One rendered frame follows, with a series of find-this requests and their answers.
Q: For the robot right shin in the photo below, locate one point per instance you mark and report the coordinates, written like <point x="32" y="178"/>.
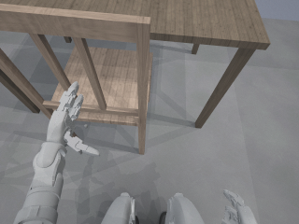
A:
<point x="166" y="220"/>

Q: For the robot left forearm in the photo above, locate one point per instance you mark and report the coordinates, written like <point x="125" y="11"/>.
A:
<point x="44" y="194"/>

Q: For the chair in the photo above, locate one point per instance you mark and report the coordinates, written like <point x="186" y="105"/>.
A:
<point x="115" y="83"/>

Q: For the table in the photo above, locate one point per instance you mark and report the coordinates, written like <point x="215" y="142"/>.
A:
<point x="224" y="23"/>

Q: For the right robot thigh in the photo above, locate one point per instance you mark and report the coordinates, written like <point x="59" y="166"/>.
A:
<point x="181" y="210"/>

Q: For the left robot hand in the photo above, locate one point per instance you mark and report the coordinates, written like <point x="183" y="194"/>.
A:
<point x="63" y="119"/>

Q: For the right robot hand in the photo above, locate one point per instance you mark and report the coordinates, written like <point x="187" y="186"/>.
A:
<point x="242" y="215"/>

